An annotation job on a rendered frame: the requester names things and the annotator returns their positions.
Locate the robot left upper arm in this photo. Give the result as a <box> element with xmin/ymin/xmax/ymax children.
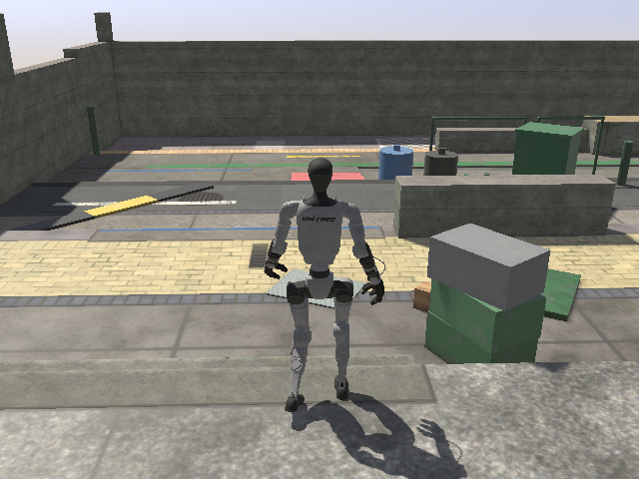
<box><xmin>272</xmin><ymin>201</ymin><xmax>300</xmax><ymax>254</ymax></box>

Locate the robot left foot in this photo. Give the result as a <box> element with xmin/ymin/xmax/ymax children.
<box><xmin>285</xmin><ymin>394</ymin><xmax>305</xmax><ymax>412</ymax></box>

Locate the left robot hand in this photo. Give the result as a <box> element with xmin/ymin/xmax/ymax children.
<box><xmin>264</xmin><ymin>263</ymin><xmax>288</xmax><ymax>279</ymax></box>

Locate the robot left forearm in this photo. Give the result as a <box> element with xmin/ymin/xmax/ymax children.
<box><xmin>266</xmin><ymin>239</ymin><xmax>282</xmax><ymax>268</ymax></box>

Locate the right robot hand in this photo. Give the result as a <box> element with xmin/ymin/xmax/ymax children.
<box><xmin>361</xmin><ymin>280</ymin><xmax>384</xmax><ymax>305</ymax></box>

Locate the humanoid robot torso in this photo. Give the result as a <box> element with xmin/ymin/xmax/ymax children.
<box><xmin>297</xmin><ymin>197</ymin><xmax>343</xmax><ymax>299</ymax></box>

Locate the robot right forearm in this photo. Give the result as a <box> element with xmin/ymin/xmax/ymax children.
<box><xmin>359</xmin><ymin>242</ymin><xmax>381</xmax><ymax>285</ymax></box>

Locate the robot right upper arm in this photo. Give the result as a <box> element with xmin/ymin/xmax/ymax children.
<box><xmin>340</xmin><ymin>202</ymin><xmax>368</xmax><ymax>258</ymax></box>

